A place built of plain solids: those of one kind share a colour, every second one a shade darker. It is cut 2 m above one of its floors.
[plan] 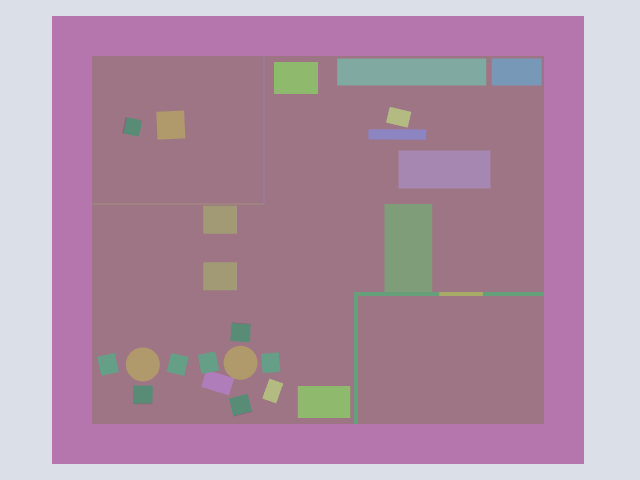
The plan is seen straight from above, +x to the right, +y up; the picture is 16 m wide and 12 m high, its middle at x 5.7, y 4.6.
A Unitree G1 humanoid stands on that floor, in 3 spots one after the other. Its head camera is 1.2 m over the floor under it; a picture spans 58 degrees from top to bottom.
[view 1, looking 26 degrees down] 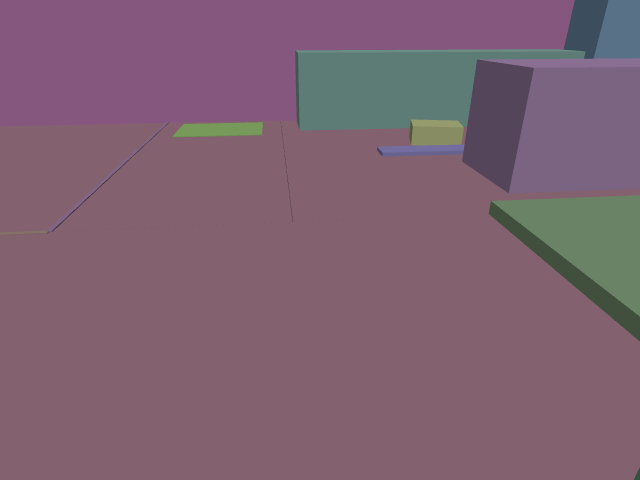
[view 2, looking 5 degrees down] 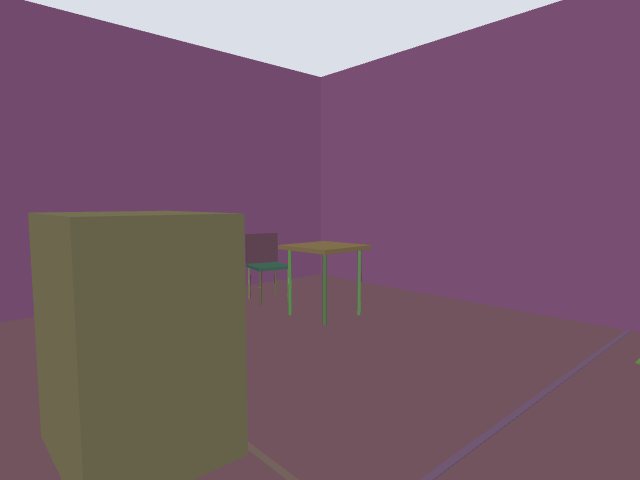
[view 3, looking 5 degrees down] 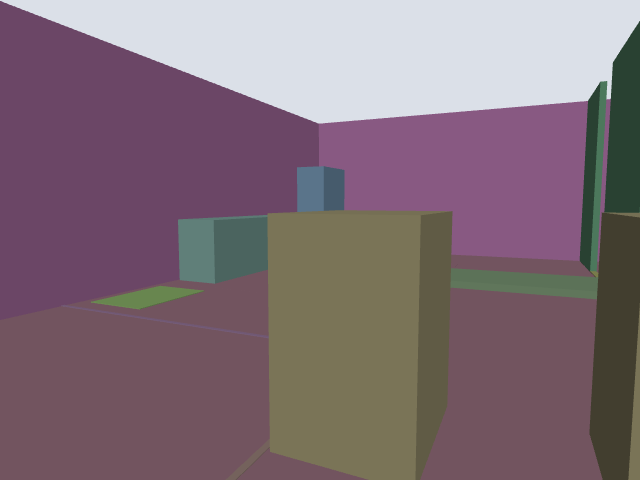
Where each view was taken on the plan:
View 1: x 5.80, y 2.75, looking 84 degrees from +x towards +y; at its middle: floor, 2.74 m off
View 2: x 5.31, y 4.40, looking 138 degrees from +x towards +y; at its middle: wall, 7.17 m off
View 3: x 1.08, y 4.40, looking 25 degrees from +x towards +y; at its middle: neck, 1.88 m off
